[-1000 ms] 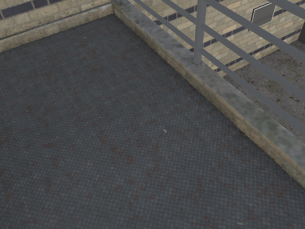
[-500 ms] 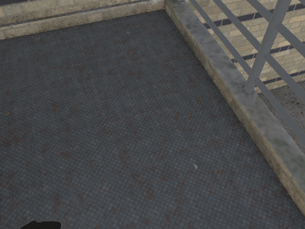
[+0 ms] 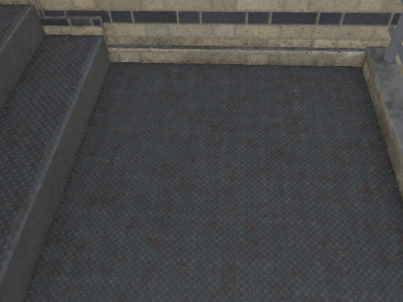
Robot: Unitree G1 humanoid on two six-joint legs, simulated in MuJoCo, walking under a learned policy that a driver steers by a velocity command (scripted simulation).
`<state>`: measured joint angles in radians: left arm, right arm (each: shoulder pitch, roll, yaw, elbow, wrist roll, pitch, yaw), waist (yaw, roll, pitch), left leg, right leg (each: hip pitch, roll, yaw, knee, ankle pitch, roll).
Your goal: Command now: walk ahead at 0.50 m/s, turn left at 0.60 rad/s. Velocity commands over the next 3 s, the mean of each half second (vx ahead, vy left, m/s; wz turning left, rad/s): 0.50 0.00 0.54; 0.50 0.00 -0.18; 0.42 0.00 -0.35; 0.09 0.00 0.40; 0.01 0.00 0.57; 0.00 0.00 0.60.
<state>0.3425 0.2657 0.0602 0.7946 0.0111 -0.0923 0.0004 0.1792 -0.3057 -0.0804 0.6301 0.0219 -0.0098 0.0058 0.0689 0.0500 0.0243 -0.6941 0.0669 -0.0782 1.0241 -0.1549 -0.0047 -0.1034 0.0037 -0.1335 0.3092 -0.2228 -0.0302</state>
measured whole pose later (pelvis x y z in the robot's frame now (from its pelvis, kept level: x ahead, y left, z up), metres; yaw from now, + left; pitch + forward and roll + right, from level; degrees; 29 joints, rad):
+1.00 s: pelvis +0.58 +0.07 +0.00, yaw +7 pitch +1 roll +1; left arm 0.32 0.28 0.04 0.75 -0.01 -0.06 -0.03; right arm 0.16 -0.30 -0.05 0.68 -0.02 -0.09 -0.01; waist 0.04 0.02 0.04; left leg -0.61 0.06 -0.09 0.98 -0.24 -0.03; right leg -0.22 0.12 0.08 0.36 -0.15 -0.10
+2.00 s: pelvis +0.90 +0.12 +0.00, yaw +12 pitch +1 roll +0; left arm 0.12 0.29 0.04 0.71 0.01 0.01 0.03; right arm 0.17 -0.33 -0.07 0.70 0.01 0.06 -0.01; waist 0.01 0.01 0.08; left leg -0.42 0.04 -0.01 0.77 -0.38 -0.08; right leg -0.26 -0.06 -0.10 0.41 -0.16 0.00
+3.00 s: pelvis +0.88 +0.15 -0.01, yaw +48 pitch +1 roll -1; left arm 0.14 0.35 0.07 0.73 0.01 0.02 0.03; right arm 0.18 -0.33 -0.06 0.61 0.00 0.04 0.00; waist 0.02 -0.03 0.08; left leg -0.30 -0.02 -0.01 0.56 -0.27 0.04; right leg -0.35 -0.11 -0.06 0.79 -0.47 0.06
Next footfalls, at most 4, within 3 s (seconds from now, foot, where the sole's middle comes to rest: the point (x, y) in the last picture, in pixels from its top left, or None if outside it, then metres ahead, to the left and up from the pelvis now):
0.24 left None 0.28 0.15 -0.78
0.76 right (226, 258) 0.64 0.02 -0.78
1.26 left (173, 194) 0.89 0.24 -0.78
1.68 right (233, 174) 1.00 0.00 -0.78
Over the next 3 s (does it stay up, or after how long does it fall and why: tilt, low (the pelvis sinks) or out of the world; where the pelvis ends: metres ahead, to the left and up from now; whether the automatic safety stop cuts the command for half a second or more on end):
stays up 0.88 0.15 -0.01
